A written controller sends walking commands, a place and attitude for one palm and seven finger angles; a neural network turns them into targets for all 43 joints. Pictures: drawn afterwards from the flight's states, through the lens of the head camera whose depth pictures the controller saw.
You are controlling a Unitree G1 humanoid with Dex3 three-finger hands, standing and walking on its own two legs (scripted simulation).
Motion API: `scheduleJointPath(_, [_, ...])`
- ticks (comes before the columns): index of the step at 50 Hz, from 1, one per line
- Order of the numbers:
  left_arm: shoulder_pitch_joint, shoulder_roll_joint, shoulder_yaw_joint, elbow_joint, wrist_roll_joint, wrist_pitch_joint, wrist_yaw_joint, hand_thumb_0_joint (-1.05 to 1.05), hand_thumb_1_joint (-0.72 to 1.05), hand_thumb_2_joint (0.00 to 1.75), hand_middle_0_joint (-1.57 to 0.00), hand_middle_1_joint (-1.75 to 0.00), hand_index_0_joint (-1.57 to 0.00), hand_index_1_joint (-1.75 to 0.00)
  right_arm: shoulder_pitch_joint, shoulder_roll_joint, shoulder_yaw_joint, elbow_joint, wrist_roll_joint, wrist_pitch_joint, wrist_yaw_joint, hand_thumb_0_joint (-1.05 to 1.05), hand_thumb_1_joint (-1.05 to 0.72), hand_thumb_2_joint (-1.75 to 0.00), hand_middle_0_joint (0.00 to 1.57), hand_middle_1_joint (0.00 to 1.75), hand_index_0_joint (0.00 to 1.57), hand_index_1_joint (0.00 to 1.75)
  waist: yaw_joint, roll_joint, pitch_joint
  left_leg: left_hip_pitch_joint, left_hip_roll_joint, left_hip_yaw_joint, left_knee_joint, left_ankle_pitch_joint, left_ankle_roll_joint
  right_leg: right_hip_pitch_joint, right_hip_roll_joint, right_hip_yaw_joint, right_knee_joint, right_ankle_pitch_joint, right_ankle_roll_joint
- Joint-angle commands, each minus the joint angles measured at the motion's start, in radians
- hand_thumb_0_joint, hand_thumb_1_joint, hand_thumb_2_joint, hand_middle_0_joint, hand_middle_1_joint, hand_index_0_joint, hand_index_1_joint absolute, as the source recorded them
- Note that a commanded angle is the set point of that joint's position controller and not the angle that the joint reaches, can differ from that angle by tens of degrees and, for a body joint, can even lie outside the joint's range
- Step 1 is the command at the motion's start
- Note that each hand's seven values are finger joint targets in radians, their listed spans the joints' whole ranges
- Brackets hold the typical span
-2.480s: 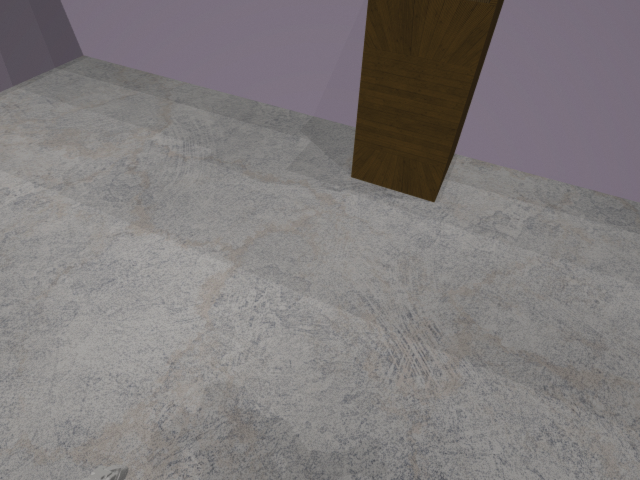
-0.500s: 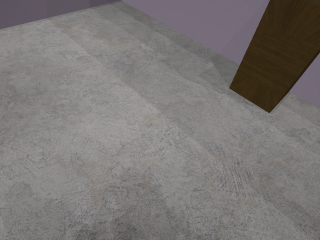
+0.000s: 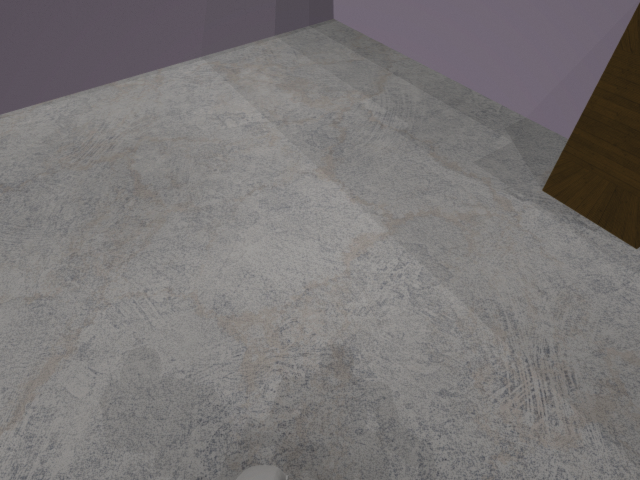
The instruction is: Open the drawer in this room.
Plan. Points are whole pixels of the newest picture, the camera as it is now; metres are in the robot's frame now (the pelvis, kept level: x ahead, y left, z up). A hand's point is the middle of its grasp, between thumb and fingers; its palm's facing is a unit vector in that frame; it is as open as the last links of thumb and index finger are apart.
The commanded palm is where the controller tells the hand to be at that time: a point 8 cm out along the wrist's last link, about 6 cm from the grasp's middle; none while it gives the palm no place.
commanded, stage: turn or walk to find it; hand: left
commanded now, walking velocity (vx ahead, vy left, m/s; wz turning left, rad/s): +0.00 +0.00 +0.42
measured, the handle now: out of the picture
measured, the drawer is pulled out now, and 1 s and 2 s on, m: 0.00 0.00 0.00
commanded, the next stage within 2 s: none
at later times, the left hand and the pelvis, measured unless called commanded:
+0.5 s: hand out of the picture +0.00 +0.26 -0.17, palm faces +0.24 -0.94 -0.24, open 7.4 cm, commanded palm none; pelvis -0.01 +0.05 +0.00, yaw +11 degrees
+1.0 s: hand out of the picture -0.04 +0.21 -0.16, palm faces +0.42 -0.87 -0.25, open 7.4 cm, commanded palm none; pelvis -0.02 +0.01 +0.00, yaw +25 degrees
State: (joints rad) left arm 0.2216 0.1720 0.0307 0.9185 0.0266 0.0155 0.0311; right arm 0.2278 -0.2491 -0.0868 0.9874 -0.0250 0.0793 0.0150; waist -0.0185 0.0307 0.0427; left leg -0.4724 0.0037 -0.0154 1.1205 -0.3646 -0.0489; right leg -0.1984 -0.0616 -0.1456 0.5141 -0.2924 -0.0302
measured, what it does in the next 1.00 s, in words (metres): steps on the spot, turning left: left foot, then right foot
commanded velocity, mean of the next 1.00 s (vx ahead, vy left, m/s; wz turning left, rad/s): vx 0.00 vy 0.00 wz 0.42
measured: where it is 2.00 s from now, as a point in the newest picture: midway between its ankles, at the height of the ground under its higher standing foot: outside the picture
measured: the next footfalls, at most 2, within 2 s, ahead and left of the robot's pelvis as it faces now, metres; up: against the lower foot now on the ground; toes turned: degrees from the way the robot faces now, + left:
left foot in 0.24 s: +0.00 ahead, +0.14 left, +0.00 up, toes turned +12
right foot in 0.68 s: +0.06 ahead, -0.08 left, +0.00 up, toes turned +12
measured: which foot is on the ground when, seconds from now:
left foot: up 0.00-0.22, down 0.24-0.68, up 0.70-1.00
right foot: down 0.00-0.24, up 0.26-0.66, down 0.68-1.00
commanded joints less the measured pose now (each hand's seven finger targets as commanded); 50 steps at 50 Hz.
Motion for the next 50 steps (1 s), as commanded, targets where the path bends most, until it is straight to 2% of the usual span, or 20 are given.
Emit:
scheduleJointPath(1, [0.049,0.206,0.057,-0.047,0.003,-0.023,0.008,0.00,0.90,0.90,-0.20,-0.30,-0.20,-0.30,-0.068,-0.038,-0.001,-0.081,0.006,-0.020,0.005,0.00,-0.90,-0.90,0.20,0.30,0.20,0.30,0.047,-0.176,0.020,-0.030,0.033,0.037,-0.119,-0.059,-0.014,0.029,-0.270,0.171,-0.216,0.233,-0.114])
scheduleJointPath(6, [0.087,0.247,0.068,-0.014,0.007,-0.016,0.004,0.00,0.90,0.90,-0.20,-0.30,-0.20,-0.30,-0.095,-0.027,0.015,-0.092,0.016,-0.033,0.001,0.00,-0.90,-0.90,0.20,0.30,0.20,0.30,0.067,-0.224,-0.035,0.071,0.025,0.088,-0.337,-0.104,0.002,0.081,-0.296,0.147,-0.136,0.419,-0.124])
scheduleJointPath(9, [0.069,0.246,0.072,-0.007,0.001,-0.009,0.002,0.00,0.90,0.90,-0.20,-0.30,-0.20,-0.30,-0.030,-0.037,0.017,-0.077,0.015,-0.047,-0.005,0.00,-0.90,-0.90,0.20,0.30,0.20,0.30,0.031,-0.205,-0.084,0.211,0.017,0.120,-0.568,0.037,0.013,0.063,-0.275,0.080,-0.033,0.444,-0.062])
scheduleJointPath(10, [0.059,0.234,0.070,-0.008,-0.007,-0.004,-0.001,0.00,0.90,0.90,-0.20,-0.30,-0.20,-0.30,0.010,-0.063,0.013,-0.067,0.013,-0.054,-0.004,0.00,-0.90,-0.90,0.20,0.30,0.20,0.30,0.002,-0.133,-0.104,0.323,0.035,0.101,-0.698,0.164,0.027,-0.005,-0.250,0.035,0.049,0.372,-0.015])
scheduleJointPath(11, [0.075,0.184,0.065,-0.028,-0.013,0.004,-0.005,0.00,0.90,0.90,-0.20,-0.30,-0.20,-0.30,0.035,-0.146,-0.004,-0.071,0.007,-0.065,-0.005,0.00,-0.90,-0.90,0.20,0.30,0.20,0.30,-0.007,0.092,-0.131,0.454,0.211,-0.130,-0.783,0.330,0.090,-0.186,-0.153,-0.022,0.231,0.102,0.051])
scheduleJointPath(12, [0.051,0.128,0.046,-0.066,-0.010,0.008,-0.010,0.00,0.90,0.90,-0.20,-0.30,-0.20,-0.30,0.072,-0.223,-0.020,-0.071,0.007,-0.062,-0.011,0.00,-0.90,-0.90,0.20,0.30,0.20,0.30,-0.021,0.305,-0.105,0.476,0.404,-0.340,-0.802,0.649,0.213,-0.365,-0.058,-0.015,0.416,-0.346,0.104])
scheduleJointPath(13, [-0.021,0.146,0.043,-0.064,-0.002,0.023,-0.002,0.00,0.90,0.90,-0.20,-0.30,-0.20,-0.30,0.104,-0.210,-0.023,-0.045,0.005,-0.063,-0.025,0.00,-0.90,-0.90,0.20,0.30,0.20,0.30,-0.057,0.241,-0.105,0.417,0.395,-0.320,-0.806,0.615,0.244,-0.353,-0.060,0.083,0.534,-0.331,0.097])
scheduleJointPath(16, [-0.016,0.147,0.053,-0.024,-0.008,0.019,-0.017,0.00,0.90,0.90,-0.20,-0.30,-0.20,-0.30,-0.020,-0.136,0.001,-0.072,0.006,-0.070,-0.038,0.00,-0.90,-0.90,0.20,0.30,0.20,0.30,0.005,0.118,-0.050,0.354,0.273,-0.177,-0.787,0.589,0.212,-0.358,-0.062,0.122,0.618,-0.145,0.101])
scheduleJointPath(18, [0.010,0.142,0.050,-0.010,-0.009,0.017,-0.019,0.00,0.90,0.90,-0.20,-0.30,-0.20,-0.30,-0.017,-0.133,0.004,-0.076,0.008,-0.079,-0.040,0.00,-0.90,-0.90,0.20,0.30,0.20,0.30,0.010,0.100,-0.071,0.401,0.236,-0.140,-0.773,0.686,0.205,-0.347,-0.051,0.115,0.591,-0.120,0.113])
scheduleJointPath(26, [-0.063,0.122,0.044,-0.054,-0.015,0.017,-0.012,0.00,0.90,0.90,-0.20,-0.30,-0.20,-0.30,0.018,-0.145,-0.011,-0.072,0.001,-0.068,-0.035,0.00,-0.90,-0.90,0.20,0.30,0.20,0.30,-0.018,0.123,-0.059,0.390,0.232,-0.215,-0.755,0.657,0.228,-0.256,-0.010,0.108,0.346,-0.159,0.119])
scheduleJointPath(30, [-0.024,0.118,0.043,-0.060,-0.021,0.007,-0.007,0.00,0.90,0.90,-0.20,-0.30,-0.20,-0.30,-0.015,-0.151,-0.017,-0.089,-0.002,-0.061,-0.030,0.00,-0.90,-0.90,0.20,0.30,0.20,0.30,0.008,0.126,-0.066,0.313,0.205,-0.260,-0.721,0.641,0.210,-0.121,0.027,0.091,0.157,-0.100,0.101])
scheduleJointPath(32, [0.041,0.133,0.047,-0.049,-0.020,-0.006,-0.003,0.00,0.90,0.90,-0.20,-0.30,-0.20,-0.30,-0.033,-0.140,-0.019,-0.099,0.006,-0.059,-0.026,0.00,-0.90,-0.90,0.20,0.30,0.20,0.30,0.044,0.090,-0.085,0.228,0.165,-0.245,-0.648,0.525,0.162,0.035,0.016,0.090,-0.064,0.072,0.096])
scheduleJointPath(33, [0.067,0.178,0.055,-0.045,-0.012,-0.019,0.002,0.00,0.90,0.90,-0.20,-0.30,-0.20,-0.30,-0.021,-0.103,-0.015,-0.102,0.013,-0.061,-0.020,0.00,-0.90,-0.90,0.20,0.30,0.20,0.30,0.052,-0.023,-0.102,0.123,0.103,-0.195,-0.558,0.354,0.106,0.163,-0.076,0.173,-0.162,0.168,0.072])
scheduleJointPath(34, [0.084,0.266,0.071,-0.046,0.003,-0.028,0.010,0.00,0.90,0.90,-0.20,-0.30,-0.20,-0.30,0.001,-0.033,-0.001,-0.126,0.019,-0.063,-0.013,0.00,-0.90,-0.90,0.20,0.30,0.20,0.30,0.051,-0.297,-0.106,-0.069,-0.046,-0.031,-0.354,-0.041,0.033,0.264,-0.332,0.416,-0.201,0.328,-0.027])
scheduleJointPath(35, [0.093,0.285,0.070,-0.060,-0.005,-0.023,0.006,0.00,0.90,0.90,-0.20,-0.30,-0.20,-0.30,-0.021,-0.068,-0.015,-0.133,0.009,-0.048,-0.018,0.00,-0.90,-0.90,0.20,0.30,0.20,0.30,0.072,-0.308,-0.100,-0.053,-0.041,-0.046,-0.159,-0.237,0.026,0.126,-0.428,0.449,-0.223,0.338,-0.115])
scheduleJointPath(36, [0.051,0.255,0.073,-0.068,-0.005,-0.019,0.012,0.00,0.90,0.90,-0.20,-0.30,-0.20,-0.30,-0.045,-0.080,-0.021,-0.130,0.006,-0.032,-0.016,0.00,-0.90,-0.90,0.20,0.30,0.20,0.30,0.063,-0.288,-0.060,-0.045,-0.020,-0.070,-0.025,-0.208,0.029,0.036,-0.398,0.440,-0.248,0.252,-0.137])
scheduleJointPath(38, [-0.047,0.201,0.053,-0.089,-0.006,-0.019,0.008,0.00,0.90,0.90,-0.20,-0.30,-0.20,-0.30,-0.023,-0.067,-0.021,-0.086,0.003,-0.022,-0.001,0.00,-0.90,-0.90,0.20,0.30,0.20,0.30,0.011,-0.156,0.031,-0.060,0.012,-0.052,0.097,-0.066,0.015,-0.050,-0.288,0.287,-0.246,0.142,-0.101])
scheduleJointPath(41, [-0.059,0.178,0.046,-0.090,-0.003,-0.026,0.008,0.00,0.90,0.90,-0.20,-0.30,-0.20,-0.30,0.019,-0.053,-0.015,-0.064,0.002,-0.018,0.008,0.00,-0.90,-0.90,0.20,0.30,0.20,0.30,-0.003,-0.183,0.018,-0.047,0.028,-0.013,0.074,0.007,-0.007,-0.034,-0.243,0.173,-0.246,0.138,-0.074])
scheduleJointPath(46, [0.041,0.213,0.057,-0.047,0.003,-0.022,0.005,0.00,0.90,0.90,-0.20,-0.30,-0.20,-0.30,-0.069,-0.041,0.000,-0.081,0.007,-0.020,0.006,0.00,-0.90,-0.90,0.20,0.30,0.20,0.30,0.052,-0.189,-0.005,-0.012,0.036,0.043,-0.147,-0.078,-0.020,0.066,-0.277,0.145,-0.203,0.295,-0.103])
scheduleJointPath(50, [0.068,0.247,0.068,-0.025,0.006,-0.016,0.004,0.00,0.90,0.90,-0.20,-0.30,-0.20,-0.30,-0.088,-0.029,0.014,-0.088,0.016,-0.034,0.004,0.00,-0.90,-0.90,0.20,0.30,0.20,0.30,0.067,-0.223,-0.054,0.067,0.029,0.092,-0.327,-0.102,-0.006,0.104,-0.298,0.117,-0.135,0.429,-0.114])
